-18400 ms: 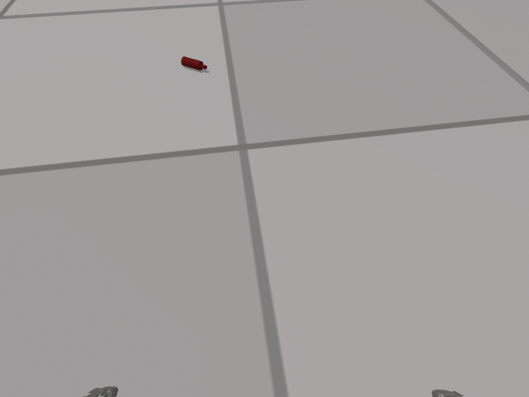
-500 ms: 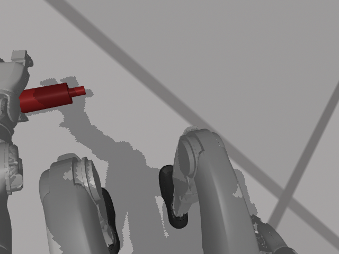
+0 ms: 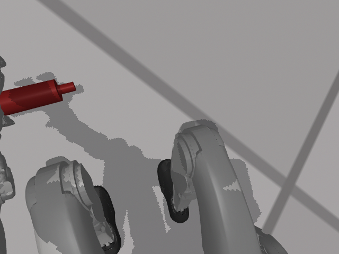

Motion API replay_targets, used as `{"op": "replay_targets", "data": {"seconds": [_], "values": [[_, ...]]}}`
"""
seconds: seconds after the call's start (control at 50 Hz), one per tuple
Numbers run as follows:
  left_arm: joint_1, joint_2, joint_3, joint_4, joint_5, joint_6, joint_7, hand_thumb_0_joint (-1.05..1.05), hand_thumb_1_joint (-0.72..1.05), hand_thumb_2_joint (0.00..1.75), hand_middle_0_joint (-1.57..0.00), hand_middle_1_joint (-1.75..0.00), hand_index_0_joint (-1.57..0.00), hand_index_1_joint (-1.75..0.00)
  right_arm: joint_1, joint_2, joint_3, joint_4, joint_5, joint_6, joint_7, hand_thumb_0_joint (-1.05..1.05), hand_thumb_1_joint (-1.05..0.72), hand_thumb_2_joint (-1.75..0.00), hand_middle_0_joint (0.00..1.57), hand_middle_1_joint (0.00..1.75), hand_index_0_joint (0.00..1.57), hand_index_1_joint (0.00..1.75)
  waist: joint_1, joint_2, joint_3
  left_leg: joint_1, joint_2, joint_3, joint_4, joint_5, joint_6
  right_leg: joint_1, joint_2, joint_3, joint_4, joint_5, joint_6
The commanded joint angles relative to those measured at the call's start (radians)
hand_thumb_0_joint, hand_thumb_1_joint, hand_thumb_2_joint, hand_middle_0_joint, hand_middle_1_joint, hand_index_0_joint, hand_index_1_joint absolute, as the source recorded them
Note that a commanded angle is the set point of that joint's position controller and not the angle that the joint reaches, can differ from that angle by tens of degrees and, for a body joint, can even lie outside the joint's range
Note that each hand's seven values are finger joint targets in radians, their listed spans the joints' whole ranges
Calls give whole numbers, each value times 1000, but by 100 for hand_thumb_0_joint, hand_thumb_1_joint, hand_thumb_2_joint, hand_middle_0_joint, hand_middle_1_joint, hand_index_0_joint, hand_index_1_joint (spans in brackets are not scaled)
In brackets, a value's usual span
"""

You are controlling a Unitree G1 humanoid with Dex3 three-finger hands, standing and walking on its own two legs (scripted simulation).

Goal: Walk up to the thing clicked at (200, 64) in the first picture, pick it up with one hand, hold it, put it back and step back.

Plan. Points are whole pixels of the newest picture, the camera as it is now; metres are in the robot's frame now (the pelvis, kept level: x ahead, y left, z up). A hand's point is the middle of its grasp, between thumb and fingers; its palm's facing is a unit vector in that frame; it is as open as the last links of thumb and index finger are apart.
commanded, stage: approach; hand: left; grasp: from above
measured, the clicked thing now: (38, 95) +0.50 +0.24 -0.29
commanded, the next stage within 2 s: close in in 0.30 s
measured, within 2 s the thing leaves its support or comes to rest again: neither
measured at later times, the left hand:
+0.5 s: hand (10, 85) +0.49 +0.25 -0.17, palm faces -0.41 -0.07 -0.91, open 14.0 cm
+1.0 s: hand (23, 94) +0.49 +0.26 -0.23, palm faces -0.44 -0.11 -0.89, open 14.4 cm
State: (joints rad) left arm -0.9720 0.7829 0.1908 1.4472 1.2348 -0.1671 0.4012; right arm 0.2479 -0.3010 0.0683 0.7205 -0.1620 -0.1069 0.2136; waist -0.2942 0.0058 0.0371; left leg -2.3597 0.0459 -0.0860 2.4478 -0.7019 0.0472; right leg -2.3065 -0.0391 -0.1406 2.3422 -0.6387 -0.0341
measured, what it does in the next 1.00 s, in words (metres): stands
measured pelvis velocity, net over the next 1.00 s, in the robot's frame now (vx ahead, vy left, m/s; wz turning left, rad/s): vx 0.00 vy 0.00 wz -0.04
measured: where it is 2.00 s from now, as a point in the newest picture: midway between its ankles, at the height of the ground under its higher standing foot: (143, 215)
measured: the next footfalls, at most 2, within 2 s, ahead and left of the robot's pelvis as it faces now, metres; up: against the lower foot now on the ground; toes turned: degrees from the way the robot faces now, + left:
none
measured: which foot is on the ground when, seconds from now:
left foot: down 0.00-1.00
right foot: down 0.00-1.00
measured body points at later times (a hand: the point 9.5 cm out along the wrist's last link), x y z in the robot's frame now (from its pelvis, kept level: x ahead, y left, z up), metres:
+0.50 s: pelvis +0.00 +0.00 +0.01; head +0.25 +0.06 +0.38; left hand +0.51 +0.25 -0.11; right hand +0.04 -0.27 -0.08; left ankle +0.07 +0.12 -0.28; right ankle +0.11 -0.11 -0.28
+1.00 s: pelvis +0.00 +0.00 -0.01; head +0.28 +0.08 +0.33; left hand +0.50 +0.26 -0.18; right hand +0.02 -0.26 -0.08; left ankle +0.07 +0.12 -0.28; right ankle +0.11 -0.11 -0.28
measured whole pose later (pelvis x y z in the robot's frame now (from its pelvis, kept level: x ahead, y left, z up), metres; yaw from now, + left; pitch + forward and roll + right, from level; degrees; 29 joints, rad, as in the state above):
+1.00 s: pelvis +0.00 +0.00 -0.01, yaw -2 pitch +33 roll -10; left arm -1.12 0.86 0.17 1.73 1.37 -0.22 0.61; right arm 0.16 -0.31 0.16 0.70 -0.24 -0.19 0.25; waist -0.38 -0.06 0.08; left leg -2.37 0.05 -0.12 2.51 -0.73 0.05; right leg -2.30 -0.03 -0.17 2.37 -0.65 -0.02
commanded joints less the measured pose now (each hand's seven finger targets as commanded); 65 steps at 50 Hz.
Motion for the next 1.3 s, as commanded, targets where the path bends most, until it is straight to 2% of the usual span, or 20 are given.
{"op": "replay_targets", "data": {"seconds": [0.0, 0.08, 0.1, 0.18, 0.28, 0.3, 0.36, 0.44, 0.48, 0.5, 0.54, 0.58, 0.64, 0.74, 0.76, 0.88, 0.96, 1.06, 1.18, 1.28], "values": [[-433, 166, -84, -205, -4, -57, 2, 0, -61, 106, -6, -99, -3, -102, 241, -248, -103, 37, -1, -1, -16, 0, -90, -90, 20, 30, 20, 30, -67, 330, -777, 509, -38, 34, -234, 185, -14, 411, 59, -13, -257, 202, -5], [-450, 6, -205, -121, -5, -62, 9, 0, -60, 116, -9, -103, -5, -106, 226, -255, -101, 60, 2, 1, -28, 0, -90, -90, 20, 30, 20, 30, -71, 302, -716, 538, -39, -2, -278, 140, -24, 314, 54, -42, -261, 159, -11], [-443, 19, -210, -87, 9, -58, 16, 0, -58, 113, -9, -103, -6, -106, 216, -263, -95, 54, 2, -2, -30, 0, -90, -90, 20, 30, 20, 30, -73, 304, -695, 546, -42, -3, -280, 152, -26, 307, 57, -46, -255, 167, -12], [-469, 58, -198, -15, 50, -34, 60, 0, -53, 114, -13, -103, -10, -106, 204, -264, -69, 46, -4, -10, -33, 0, -90, -90, 20, 30, 20, 30, -63, 333, -706, 591, -43, 7, -276, 255, -29, 332, 57, -43, -231, 258, -9], [-458, 163, -99, 49, 95, 20, 147, 0, -55, 109, -10, -101, -8, -103, 173, -271, -59, 6, -9, -9, -24, 0, -90, -90, 20, 30, 20, 30, -24, 380, -740, 604, -45, 9, -308, 281, -33, 325, 51, -39, -209, 273, -13], [-468, 158, -95, 65, 98, 32, 154, 0, -54, 106, -11, -100, -9, -102, 168, -264, -53, 2, -15, -11, -15, 0, -90, -90, 20, 30, 20, 30, -44, 375, -709, 571, -47, 23, -294, 243, -25, 326, 54, -31, -217, 251, -12], [-419, 192, -58, 32, 79, 68, 163, 0, -58, 109, -9, -101, -6, -104, 140, -270, -58, -41, -1, -15, -9, 0, -90, -90, 20, 30, 20, 30, -1, 346, -770, 540, -52, 51, -292, 232, -10, 381, 54, -9, -245, 240, -8], [-347, 214, -20, 80, 45, 97, 124, 0, -60, 103, -6, -98, -4, -99, 157, -270, -66, -41, 6, -11, -5, 0, -89, -90, 20, 30, 20, 30, -22, 243, -715, 431, -52, 56, -275, 184, 8, 420, 61, 4, -260, 198, 2], [-359, 154, -57, 93, 7, 84, 83, 0, -59, 102, -6, -100, -4, -101, 151, -254, -61, -36, 0, -22, -7, 0, -89, -90, 20, 30, 20, 30, -61, 182, -636, 347, -56, 58, -255, 115, 21, 421, 58, 19, -280, 139, 10], [-342, 194, -23, 81, 0, 75, 69, 0, -59, 103, -6, -99, -4, -100, 175, -271, -68, -27, -1, -24, -12, 0, -89, -89, 20, 30, 20, 30, -55, 168, -646, 355, -57, 54, -252, 124, 20, 430, 53, 14, -283, 141, 12], [-385, 159, -51, 16, -15, 39, 36, 0, -59, 102, -6, -100, -5, -101, 190, -260, -67, -15, -4, -24, -14, 0, -89, -90, 20, 30, 20, 30, -76, 195, -677, 376, -56, 47, -242, 133, 14, 449, 52, 10, -272, 149, 11], [-423, 115, -101, -36, -22, -5, 16, 0, -59, 103, -6, -101, -5, -102, 192, -247, -58, 2, 0, -24, -16, 0, -90, -90, 20, 30, 20, 30, -72, 225, -722, 427, -52, 34, -238, 145, 0, 434, 55, -2, -262, 155, 4], [-475, 133, -133, -50, -4, -62, 28, 0, -58, 103, -6, -100, -5, -101, 200, -247, -43, 16, -11, -30, -18, 0, -90, -90, 20, 30, 20, 30, -82, 261, -732, 461, -48, 22, -214, 161, -10, 407, 57, -20, -239, 172, 2], [-423, 220, -98, 13, 71, -103, 122, 0, -61, 110, -7, -93, -2, -98, 199, -273, -32, 37, -34, -30, -19, 0, -89, -90, 20, 30, 20, 30, -51, 332, -727, 500, -47, 21, -216, 206, -20, 393, 68, -40, -210, 209, -5], [-402, 179, -117, 84, 78, -97, 140, 0, -61, 108, -7, -93, -3, -98, 190, -269, -28, 26, -39, -36, -16, 0, -89, -90, 20, 30, 20, 30, -59, 329, -702, 494, -47, 18, -215, 213, -21, 375, 70, -45, -199, 220, -7], [-419, 267, -32, 186, 134, -54, 241, 0, -58, 107, -8, -93, -4, -96, 183, -303, 5, 18, -75, -63, 20, 0, -89, -90, 20, 30, 20, 30, -105, 339, -619, 499, -39, 6, -197, 235, -21, 360, 74, -61, -176, 253, 3], [-444, 321, 6, 158, 129, -29, 259, 0, -56, 104, -7, -94, -4, -96, 165, -318, 15, 1, -80, -83, 43, 0, -89, -90, 20, 30, 20, 30, -105, 412, -647, 546, -29, -15, -203, 244, -33, 356, 67, -71, -151, 259, 3], [-417, 295, -12, 182, 95, -13, 236, 0, -56, 104, -7, -94, -4, -97, 171, -304, 30, -7, -81, -96, 67, 0, -89, -90, 20, 30, 20, 30, -137, 382, -629, 515, -28, -13, -163, 266, -23, 402, 76, -74, -153, 294, 10], [-408, 308, -32, 153, 60, -29, 219, 0, -56, 103, -7, -96, -5, -98, 165, -309, 44, -3, -77, -104, 78, 0, -89, -90, 20, 30, 20, 30, -131, 383, -644, 496, -23, -27, -158, 275, -22, 436, 83, -81, -161, 307, 11], [-402, 324, -38, 184, 67, -50, 227, 0, -56, 103, -7, -95, -4, -98, 165, -321, 60, -4, -80, -105, 77, 0, -89, -90, 20, 30, 20, 30, -137, 374, -609, 475, -21, -35, -160, 249, -22, 433, 85, -90, -166, 284, 9]]}}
